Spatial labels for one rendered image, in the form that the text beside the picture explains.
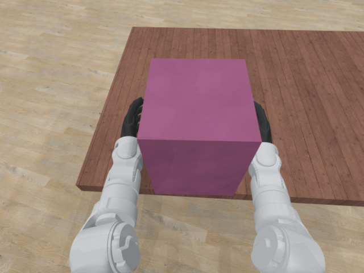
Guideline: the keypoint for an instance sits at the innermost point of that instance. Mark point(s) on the robot left hand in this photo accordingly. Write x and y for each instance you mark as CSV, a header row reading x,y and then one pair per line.
x,y
130,125

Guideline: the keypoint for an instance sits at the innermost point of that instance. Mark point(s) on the robot left upper arm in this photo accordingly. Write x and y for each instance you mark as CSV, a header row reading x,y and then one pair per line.
x,y
108,248

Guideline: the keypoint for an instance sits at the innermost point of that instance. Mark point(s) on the right robot forearm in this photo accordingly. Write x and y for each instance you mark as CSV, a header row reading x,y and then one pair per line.
x,y
270,196

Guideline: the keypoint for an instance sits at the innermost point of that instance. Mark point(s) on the carton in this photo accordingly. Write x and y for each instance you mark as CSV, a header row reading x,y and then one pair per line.
x,y
198,130

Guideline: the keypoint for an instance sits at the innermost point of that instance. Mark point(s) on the robot right upper arm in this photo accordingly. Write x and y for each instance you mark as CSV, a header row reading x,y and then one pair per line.
x,y
280,250

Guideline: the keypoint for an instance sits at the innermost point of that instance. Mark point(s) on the robot right hand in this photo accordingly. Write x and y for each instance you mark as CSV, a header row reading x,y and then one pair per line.
x,y
263,123

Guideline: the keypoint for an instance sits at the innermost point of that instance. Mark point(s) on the table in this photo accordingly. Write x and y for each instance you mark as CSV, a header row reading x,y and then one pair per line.
x,y
309,83

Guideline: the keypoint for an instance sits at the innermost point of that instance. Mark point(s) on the left robot forearm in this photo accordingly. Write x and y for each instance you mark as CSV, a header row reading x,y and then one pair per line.
x,y
118,201

